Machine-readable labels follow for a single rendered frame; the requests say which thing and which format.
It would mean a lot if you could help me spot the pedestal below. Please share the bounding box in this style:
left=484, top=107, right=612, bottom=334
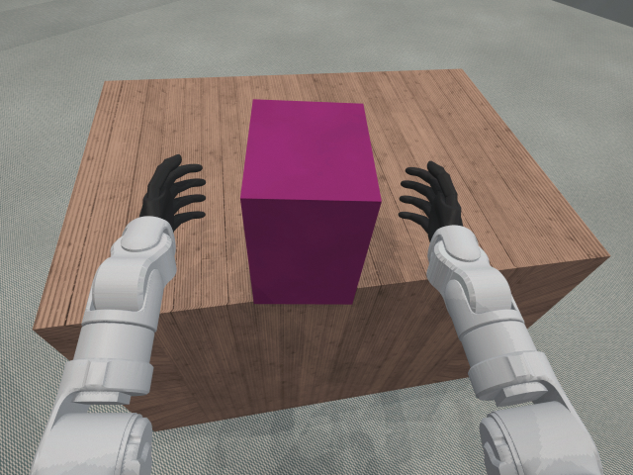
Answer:
left=33, top=68, right=611, bottom=431

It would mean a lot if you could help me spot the robot right forearm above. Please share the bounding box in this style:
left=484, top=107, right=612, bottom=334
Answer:
left=426, top=226, right=603, bottom=475

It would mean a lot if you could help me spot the robot left hand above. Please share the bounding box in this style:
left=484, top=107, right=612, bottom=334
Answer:
left=139, top=154, right=206, bottom=233

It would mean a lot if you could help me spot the left robot upper arm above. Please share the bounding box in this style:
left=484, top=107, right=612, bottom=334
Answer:
left=35, top=413, right=152, bottom=475

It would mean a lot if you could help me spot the carton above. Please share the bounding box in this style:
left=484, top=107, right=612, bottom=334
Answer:
left=240, top=99, right=382, bottom=305

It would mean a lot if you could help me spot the right robot upper arm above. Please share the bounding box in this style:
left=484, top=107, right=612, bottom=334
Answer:
left=480, top=401, right=601, bottom=475

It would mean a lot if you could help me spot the robot right hand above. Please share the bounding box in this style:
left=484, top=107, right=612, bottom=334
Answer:
left=399, top=161, right=463, bottom=242

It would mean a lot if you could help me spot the robot left forearm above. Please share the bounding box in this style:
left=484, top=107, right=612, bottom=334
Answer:
left=30, top=216, right=177, bottom=475

